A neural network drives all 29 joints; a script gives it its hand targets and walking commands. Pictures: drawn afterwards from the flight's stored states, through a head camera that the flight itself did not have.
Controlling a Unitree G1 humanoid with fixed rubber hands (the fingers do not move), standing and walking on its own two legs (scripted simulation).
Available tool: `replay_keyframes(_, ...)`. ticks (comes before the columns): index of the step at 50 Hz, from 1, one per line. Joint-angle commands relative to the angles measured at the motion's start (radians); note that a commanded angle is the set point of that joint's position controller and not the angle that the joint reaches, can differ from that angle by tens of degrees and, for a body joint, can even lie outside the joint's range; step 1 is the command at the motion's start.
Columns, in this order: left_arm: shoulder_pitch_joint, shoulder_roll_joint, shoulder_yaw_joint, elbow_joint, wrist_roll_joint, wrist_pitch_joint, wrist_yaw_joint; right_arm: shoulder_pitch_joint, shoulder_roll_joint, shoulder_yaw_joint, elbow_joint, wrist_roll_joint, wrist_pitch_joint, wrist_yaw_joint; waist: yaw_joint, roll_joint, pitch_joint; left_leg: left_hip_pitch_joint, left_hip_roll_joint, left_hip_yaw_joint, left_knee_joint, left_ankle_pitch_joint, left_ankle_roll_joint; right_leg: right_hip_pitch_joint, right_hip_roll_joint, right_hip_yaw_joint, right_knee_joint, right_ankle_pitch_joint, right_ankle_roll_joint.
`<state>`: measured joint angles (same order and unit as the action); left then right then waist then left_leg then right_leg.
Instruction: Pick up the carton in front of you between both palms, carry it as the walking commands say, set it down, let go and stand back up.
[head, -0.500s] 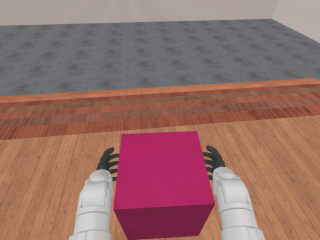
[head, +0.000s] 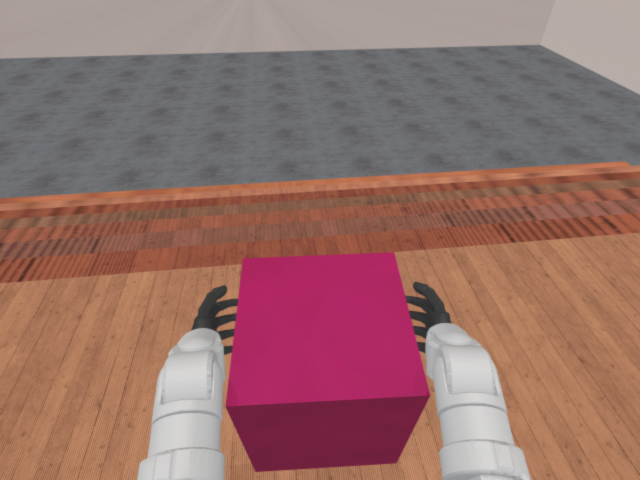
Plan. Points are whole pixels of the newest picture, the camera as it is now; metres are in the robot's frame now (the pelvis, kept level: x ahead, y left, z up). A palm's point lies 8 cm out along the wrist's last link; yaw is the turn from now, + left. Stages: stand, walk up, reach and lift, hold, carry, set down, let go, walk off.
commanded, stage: hold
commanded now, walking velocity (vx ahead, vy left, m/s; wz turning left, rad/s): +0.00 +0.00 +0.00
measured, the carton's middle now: (322, 365) +0.30 +0.00 -0.02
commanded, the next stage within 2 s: carry in 0.46 s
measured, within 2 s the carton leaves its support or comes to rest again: neither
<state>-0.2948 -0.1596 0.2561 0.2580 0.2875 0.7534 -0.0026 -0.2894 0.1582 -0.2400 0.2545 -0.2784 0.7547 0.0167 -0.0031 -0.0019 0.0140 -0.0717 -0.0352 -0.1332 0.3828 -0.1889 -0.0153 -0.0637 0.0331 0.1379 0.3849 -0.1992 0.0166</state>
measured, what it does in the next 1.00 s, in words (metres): walks ahead: left foot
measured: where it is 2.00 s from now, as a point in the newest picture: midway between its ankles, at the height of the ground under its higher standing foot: (321, 363)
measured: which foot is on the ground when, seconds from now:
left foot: down 0.00-0.86, up 0.88-0.98, down 1.00-1.00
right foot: down 0.00-1.00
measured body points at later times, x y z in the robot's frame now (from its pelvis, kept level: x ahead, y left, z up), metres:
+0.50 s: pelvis +0.01 +0.00 +0.00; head -0.03 +0.00 +0.45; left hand +0.31 +0.15 +0.04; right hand +0.31 -0.15 +0.04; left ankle +0.02 +0.13 -0.74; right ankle +0.02 -0.13 -0.74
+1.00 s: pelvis +0.17 +0.00 -0.02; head +0.17 +0.01 +0.43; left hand +0.44 +0.16 +0.05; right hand +0.45 -0.14 +0.06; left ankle +0.19 +0.09 -0.74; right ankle +0.02 -0.13 -0.74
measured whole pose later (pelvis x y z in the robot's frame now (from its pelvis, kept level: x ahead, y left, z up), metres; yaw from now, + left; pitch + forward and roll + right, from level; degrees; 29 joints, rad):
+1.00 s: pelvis +0.17 +0.00 -0.02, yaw +0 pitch +6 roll +1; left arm -0.12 -0.13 0.08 -0.35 0.10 1.18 0.11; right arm -0.12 0.13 -0.11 -0.35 -0.08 1.18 -0.09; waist 0.03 -0.05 -0.12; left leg -0.41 0.00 0.18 0.58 -0.32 0.02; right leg -0.11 -0.08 -0.05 0.51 -0.47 0.03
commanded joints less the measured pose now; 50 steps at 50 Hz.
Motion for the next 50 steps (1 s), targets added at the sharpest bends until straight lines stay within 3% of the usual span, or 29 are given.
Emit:
replay_keyframes(1,-0.536,-0.926,-0.572,-0.018,-0.271,-0.03,-0.248,-0.543,0.919,0.557,-0.025,0.26,-0.036,0.232,0.0,0.004,-0.222,0.044,-0.06,0.076,-0.067,0.06,-0.005,0.017,0.062,-0.077,-0.071,0.063,-0.001)
replay_keyframes(22,-0.444,-0.904,-0.588,-0.088,-0.282,-0.022,-0.239,-0.449,0.906,0.575,-0.091,0.272,-0.027,0.22,0.002,0.002,-0.238,0.08,-0.066,0.071,-0.071,0.195,-0.008,0.064,0.066,-0.069,-0.075,0.203,0.007)
replay_keyframes(23,-0.469,-0.904,-0.598,-0.088,-0.295,-0.02,-0.238,-0.469,0.898,0.579,-0.094,0.281,-0.025,0.219,0.0,0.007,-0.254,-0.045,0.114,0.05,0.025,0.083,0.012,-0.055,-0.11,-0.039,0.018,0.081,-0.011)
replay_keyframes(25,-0.469,-0.91,-0.628,-0.125,-0.316,-0.016,-0.234,-0.471,0.914,0.608,-0.13,0.299,-0.021,0.214,0.003,-0.002,-0.251,-0.136,0.098,0.012,-0.016,-0.356,0.025,-0.144,-0.095,-0.001,-0.029,-0.354,-0.026)
replay_keyframes(26,-0.484,-0.914,-0.65,-0.153,-0.331,-0.012,-0.23,-0.483,0.915,0.634,-0.161,0.312,-0.015,0.21,0.002,-0.004,-0.225,-0.179,0.092,0.011,-0.019,-0.489,0.031,-0.187,-0.093,0.008,-0.039,-0.497,-0.034)
replay_keyframes(30,-0.472,-0.887,-0.745,-0.275,-0.394,0.044,-0.205,-0.482,0.895,0.732,-0.281,0.38,0.043,0.187,0.007,-0.024,-0.293,-0.191,0.099,0.071,0.072,-0.316,0.029,-0.179,-0.125,-0.007,0.002,-0.356,-0.06)
replay_keyframes(34,-0.456,-0.826,-0.812,-0.385,-0.452,0.163,-0.177,-0.464,0.826,0.798,-0.385,0.442,0.159,0.162,0.006,-0.009,-0.277,-0.231,0.142,0.051,0.084,-0.384,0.051,-0.246,-0.148,-0.004,0.058,-0.392,-0.072)
replay_keyframes(36,-0.448,-0.805,-0.832,-0.42,-0.485,0.231,-0.167,-0.447,0.795,0.813,-0.418,0.471,0.224,0.151,-0.001,0.082,-0.26,-0.149,0.197,-0.02,0.037,-0.345,0.079,-0.351,-0.114,-0.094,0.186,-0.276,-0.049)
replay_keyframes(37,-0.446,-0.81,-0.844,-0.442,-0.509,0.262,-0.166,-0.428,0.788,0.815,-0.431,0.481,0.252,0.145,-0.004,0.158,-0.267,-0.077,0.237,-0.079,0.007,-0.259,0.102,-0.41,-0.081,-0.166,0.275,-0.202,-0.03)
replay_keyframes(38,-0.439,-0.814,-0.854,-0.467,-0.535,0.292,-0.166,-0.394,0.791,0.819,-0.441,0.488,0.278,0.136,-0.006,0.205,-0.267,-0.032,0.273,-0.127,0.002,-0.142,0.137,-0.442,-0.056,-0.214,0.271,-0.213,-0.015)
replay_keyframes(39,-0.437,-0.825,-0.864,-0.487,-0.56,0.316,-0.168,-0.382,0.8,0.823,-0.472,0.496,0.3,0.129,-0.004,0.183,-0.26,-0.015,0.275,-0.111,0.042,0.022,0.151,-0.434,-0.053,-0.239,0.224,-0.213,-0.011)
replay_keyframes(40,-0.434,-0.839,-0.869,-0.504,-0.582,0.335,-0.172,-0.377,0.808,0.824,-0.505,0.503,0.321,0.123,0.0,0.138,-0.278,-0.047,0.254,-0.043,0.131,0.182,0.142,-0.344,-0.051,-0.248,0.159,-0.193,-0.013)
replay_keyframes(41,-0.396,-0.852,-0.868,-0.508,-0.592,0.352,-0.172,-0.378,0.817,0.836,-0.55,0.517,0.343,0.12,0.014,0.056,-0.308,-0.131,0.193,0.095,0.273,0.356,0.096,-0.182,-0.059,-0.221,0.082,-0.134,-0.031)
replay_keyframes(42,-0.351,-0.853,-0.858,-0.51,-0.587,0.361,-0.168,-0.397,0.82,0.847,-0.598,0.535,0.366,0.123,0.028,-0.105,-0.348,-0.323,0.135,0.227,0.469,0.393,0.031,0.041,-0.133,-0.083,0.066,0.113,-0.078)
replay_keyframes(43,-0.312,-0.848,-0.853,-0.525,-0.571,0.369,-0.162,-0.399,0.828,0.858,-0.627,0.556,0.382,0.13,0.04,-0.297,-0.366,-0.586,0.074,0.312,0.602,0.113,-0.016,0.252,-0.264,0.109,0.042,0.476,-0.142)
replay_keyframes(44,-0.299,-0.849,-0.85,-0.564,-0.559,0.381,-0.155,-0.4,0.849,0.868,-0.645,0.574,0.392,0.139,0.052,-0.339,-0.307,-0.822,0.023,0.304,0.588,-0.343,-0.017,0.389,-0.339,0.225,0.001,0.712,-0.205)
replay_keyframes(45,-0.32,-0.854,-0.863,-0.621,-0.556,0.392,-0.146,-0.409,0.86,0.873,-0.658,0.588,0.397,0.147,0.061,-0.208,-0.257,-0.891,0.05,0.279,0.518,-0.489,0.003,0.421,-0.372,0.243,0.006,0.739,-0.235)
replay_keyframes(46,-0.333,-0.883,-0.875,-0.659,-0.568,0.402,-0.141,-0.382,0.857,0.862,-0.666,0.594,0.404,0.149,0.057,-0.108,-0.262,-0.845,0.069,0.261,0.397,-0.489,0.017,0.412,-0.371,0.194,0.023,0.663,-0.216)
replay_keyframes(47,-0.329,-0.884,-0.882,-0.701,-0.577,0.409,-0.139,-0.335,0.863,0.858,-0.674,0.597,0.411,0.149,0.049,-0.098,-0.289,-0.726,0.063,0.275,0.259,-0.364,0.019,0.37,-0.353,0.118,0.025,0.592,-0.173)
replay_keyframes(48,-0.351,-0.869,-0.886,-0.739,-0.59,0.416,-0.138,-0.315,0.865,0.857,-0.681,0.598,0.415,0.145,0.027,-0.132,-0.336,-0.49,0.025,0.315,0.125,-0.198,0.025,0.253,-0.304,-0.013,0.054,0.621,-0.121)
replay_keyframes(49,-0.343,-0.851,-0.886,-0.755,-0.604,0.424,-0.141,-0.296,0.862,0.851,-0.688,0.592,0.418,0.139,0.004,-0.127,-0.413,-0.142,-0.013,0.362,0.011,-0.009,0.031,0.074,-0.247,-0.169,0.155,0.587,-0.072)
replay_keyframes(50,-0.344,-0.83,-0.889,-0.772,-0.615,0.432,-0.145,-0.268,0.852,0.841,-0.685,0.579,0.42,0.131,-0.023,-0.068,-0.506,0.211,0.028,0.323,0.02,0.006,0.045,-0.142,-0.198,-0.254,0.305,0.422,-0.037)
